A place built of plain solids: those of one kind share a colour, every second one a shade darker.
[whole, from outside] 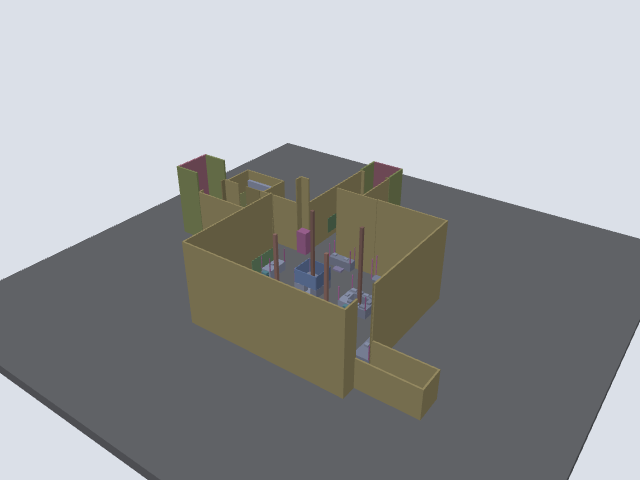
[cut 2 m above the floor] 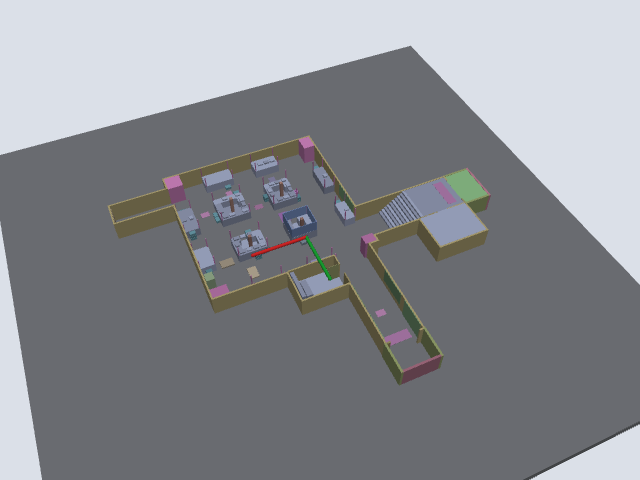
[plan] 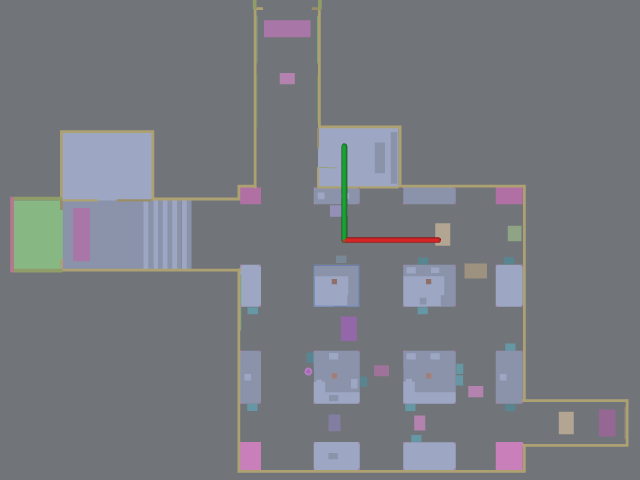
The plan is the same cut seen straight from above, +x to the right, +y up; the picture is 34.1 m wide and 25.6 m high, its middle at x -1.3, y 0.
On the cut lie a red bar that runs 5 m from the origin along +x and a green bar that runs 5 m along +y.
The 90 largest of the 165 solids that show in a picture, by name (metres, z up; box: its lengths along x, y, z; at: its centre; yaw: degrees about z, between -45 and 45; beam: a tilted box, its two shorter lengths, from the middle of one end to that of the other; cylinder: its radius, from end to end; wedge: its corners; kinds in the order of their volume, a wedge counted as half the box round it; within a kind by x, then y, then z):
{
 "piece_1": {"box": [4.31, 3.64, 2.03], "at": [-12.86, 0.29, 0.96]},
 "piece_2": {"box": [4.73, 3.59, 2.19], "at": [-12.65, 3.91, 1.04]},
 "piece_3": {"box": [4.33, 0.35, 2.05], "at": [-12.65, 5.45, 3.11]},
 "piece_4": {"box": [0.26, 3.66, 2.03], "at": [-10.58, 0.29, 0.96]},
 "piece_5": {"box": [0.26, 3.66, 1.83], "at": [-10.33, 0.29, 0.86]},
 "piece_6": {"box": [0.26, 3.66, 1.63], "at": [-10.07, 0.29, 0.77]},
 "piece_7": {"box": [0.26, 3.66, 1.43], "at": [-9.82, 0.29, 0.67]},
 "piece_8": {"box": [0.26, 3.66, 1.24], "at": [-9.56, 0.29, 0.57]},
 "piece_9": {"box": [0.26, 3.66, 1.04], "at": [-9.31, 0.29, 0.47]},
 "piece_10": {"box": [0.26, 3.66, 0.84], "at": [-9.05, 0.29, 0.37]},
 "piece_11": {"box": [0.26, 3.66, 0.64], "at": [-8.79, 0.29, 0.27]},
 "piece_12": {"box": [0.26, 3.66, 0.45], "at": [-8.54, 0.29, 0.17]},
 "piece_13": {"box": [1.11, 2.83, 0.95], "at": [-5.0, -7.32, 0.42]},
 "piece_14": {"box": [1.11, 2.25, 0.95], "at": [-5.0, -2.44, 0.42]},
 "piece_15": {"box": [0.62, 0.55, 0.95], "at": [-1.33, -7.84, 0.42]},
 "piece_16": {"box": [0.62, 1.01, 0.95], "at": [-1.33, -2.44, 0.42]},
 "piece_17": {"box": [1.09, 0.62, 0.95], "at": [-1.09, -3.25, 0.42]},
 "piece_18": {"box": [2.46, 1.49, 0.95], "at": [-0.41, -11.52, 0.42]},
 "piece_19": {"box": [2.46, 0.62, 0.95], "at": [-0.41, -8.43, 0.42]},
 "piece_20": {"box": [2.42, 2.79, 0.17], "at": [-0.41, -7.32, 0.04]},
 "piece_21": {"box": [2.46, 0.62, 0.95], "at": [-0.41, -6.21, 0.42]},
 "piece_22": {"box": [2.42, 2.21, 0.17], "at": [-0.41, -2.44, 0.04]},
 "piece_23": {"box": [2.46, 0.62, 0.95], "at": [-0.41, -1.63, 0.42]},
 "piece_24": {"box": [2.46, 0.9, 0.95], "at": [-0.41, 2.35, 0.42]},
 "piece_25": {"box": [0.67, 0.62, 0.95], "at": [0.49, -3.25, 0.42]},
 "piece_26": {"box": [0.62, 1.59, 0.95], "at": [0.52, -7.32, 0.42]},
 "piece_27": {"box": [0.62, 1.01, 0.95], "at": [0.52, -2.44, 0.42]},
 "piece_28": {"box": [4.3, 3.15, 0.21], "at": [0.74, 4.38, 0.06]},
 "piece_29": {"box": [0.55, 1.65, 0.95], "at": [1.89, 4.38, 0.58]},
 "piece_30": {"box": [0.35, 2.75, 2.05], "at": [2.64, 4.38, 1.14]},
 "piece_31": {"box": [0.62, 0.55, 0.95], "at": [3.45, -7.84, 0.42]},
 "piece_32": {"box": [0.62, 1.01, 0.95], "at": [3.45, -2.44, 0.42]},
 "piece_33": {"box": [1.31, 0.62, 0.95], "at": [3.79, -3.25, 0.42]},
 "piece_34": {"box": [2.81, 1.49, 0.95], "at": [4.54, -11.52, 0.42]},
 "piece_35": {"box": [2.81, 0.62, 0.95], "at": [4.54, -8.43, 0.42]},
 "piece_36": {"box": [2.77, 2.79, 0.17], "at": [4.54, -7.32, 0.04]},
 "piece_37": {"box": [2.81, 0.62, 0.95], "at": [4.54, -6.21, 0.42]},
 "piece_38": {"box": [2.77, 2.21, 0.17], "at": [4.54, -2.44, 0.04]},
 "piece_39": {"box": [2.81, 0.62, 0.95], "at": [4.54, -1.63, 0.42]},
 "piece_40": {"box": [2.81, 0.9, 0.17], "at": [4.54, 2.35, 0.04]},
 "piece_41": {"box": [0.8, 0.62, 0.95], "at": [5.54, -3.25, 0.42]},
 "piece_42": {"box": [0.62, 1.59, 0.95], "at": [5.63, -7.32, 0.42]},
 "piece_43": {"box": [0.62, 1.01, 0.95], "at": [5.63, -2.44, 0.42]},
 "piece_44": {"box": [1.45, 2.83, 0.95], "at": [8.79, -7.32, 0.42]},
 "piece_45": {"box": [1.45, 2.25, 0.95], "at": [8.79, -2.44, 0.42]},
 "wall_1": {"box": [0.15, 0.56, 5.43], "at": [-15.09, 1.87, 2.67]},
 "wall_2": {"box": [0.15, 3.74, 5.19], "at": [-15.09, 3.98, 2.54]},
 "wall_3": {"box": [1.86, 0.12, 5.43], "at": [-14.09, 2.11, 2.67]},
 "wall_4": {"box": [5.03, 0.15, 5.19], "at": [-12.65, 5.78, 2.54]},
 "wall_5": {"box": [1.87, 0.12, 5.43], "at": [-11.22, 2.11, 2.67]},
 "wall_6": {"box": [9.65, 0.15, 5.43], "at": [-10.34, -1.6, 2.67]},
 "wall_7": {"box": [0.15, 3.71, 5.19], "at": [-10.21, 4.0, 2.54]},
 "wall_8": {"box": [4.77, 0.15, 5.43], "at": [-7.9, 2.19, 2.67]},
 "wall_9": {"box": [0.15, 10.89, 7.95], "at": [-5.63, -6.97, 3.92]},
 "wall_10": {"box": [0.15, 0.84, 7.95], "at": [-5.63, 2.53, 3.92]},
 "wall_11": {"box": [1.02, 0.15, 7.95], "at": [-5.19, 2.88, 3.92]},
 "wall_12": {"box": [0.15, 9.65, 5.43], "at": [-4.76, 7.59, 2.67]},
 "wall_13": {"box": [0.49, 0.15, 5.43], "at": [-4.59, 12.34, 2.67]},
 "wall_14": {"box": [0.12, 1.08, 5.43], "at": [-1.41, 3.34, 2.67]},
 "wall_15": {"box": [0.12, 1.08, 5.43], "at": [-1.41, 5.42, 2.67]},
 "wall_16": {"box": [0.15, 6.46, 5.43], "at": [-1.33, 9.19, 2.67]},
 "wall_17": {"box": [4.3, 0.12, 7.95], "at": [0.74, 2.8, 3.92]},
 "wall_18": {"box": [4.42, 0.15, 3.21], "at": [0.83, 6.03, 1.55]},
 "wall_19": {"box": [15.37, 0.15, 7.95], "at": [1.98, -12.35, 3.92]},
 "wall_20": {"box": [0.15, 3.27, 3.21], "at": [2.97, 4.47, 1.55]},
 "wall_21": {"box": [6.78, 0.15, 7.95], "at": [6.28, 2.88, 3.92]},
 "wall_22": {"box": [0.15, 1.54, 7.95], "at": [9.59, -11.65, 3.92]},
 "wall_23": {"box": [0.15, 11.59, 7.95], "at": [9.59, -2.84, 3.92]},
 "wall_24": {"box": [5.68, 0.15, 2.85], "at": [12.32, -10.95, 1.38]},
 "wall_25": {"box": [5.68, 0.15, 2.85], "at": [12.32, -8.56, 1.38]},
 "wall_26": {"box": [0.15, 2.54, 2.85], "at": [15.09, -9.76, 1.38]},
 "street_1": {"box": [2.6, 3.64, 2.03], "at": [-16.32, 0.29, 0.96]},
 "store_1": {"box": [1.11, 1.49, 2.45], "at": [-5.0, -11.52, 1.18]},
 "store_2": {"box": [1.11, 0.9, 2.45], "at": [-5.0, 2.35, 1.18]},
 "store_3": {"box": [1.45, 1.49, 2.45], "at": [8.79, -11.52, 1.18]},
 "store_4": {"box": [1.45, 0.9, 2.45], "at": [8.79, 2.35, 1.18]},
 "wing_1": {"box": [2.78, 0.2, 7.53], "at": [-16.43, -1.63, 3.71]},
 "wing_2": {"box": [2.78, 0.2, 7.53], "at": [-16.43, 2.21, 3.71]},
 "wing_3": {"box": [0.2, 2.78, 5.55], "at": [-4.78, 13.68, 2.73]},
 "wing_4": {"box": [0.2, 2.78, 5.55], "at": [-1.3, 13.68, 2.73]},
 "opp_1": {"box": [0.2, 4.04, 7.53], "at": [-17.72, 0.29, 3.71]},
 "opp_2": {"box": [3.68, 0.2, 5.55], "at": [-3.04, 14.97, 2.73]},
 "column_1": {"box": [0.28, 0.28, 7.95], "at": [-0.53, -7.25, 3.92]},
 "column_2": {"box": [0.28, 0.28, 7.95], "at": [-0.53, -2.22, 3.92]},
 "column_3": {"box": [0.28, 0.28, 7.95], "at": [4.49, -7.25, 3.92]},
 "column_4": {"box": [0.28, 0.28, 7.95], "at": [4.49, -2.22, 3.92]},
 "rollcage_1": {"box": [0.74, 0.82, 1.73], "at": [9.08, 0.34, 0.81]},
 "front_1": {"box": [0.05, 2.99, 1.7], "at": [-5.53, -3.32, 1.45]},
 "front_2": {"box": [0.05, 2.55, 2.5], "at": [-4.65, 10.69, 1.2]},
 "front_3": {"box": [0.05, 2.56, 2.5], "at": [-1.44, 7.54, 1.2]}
}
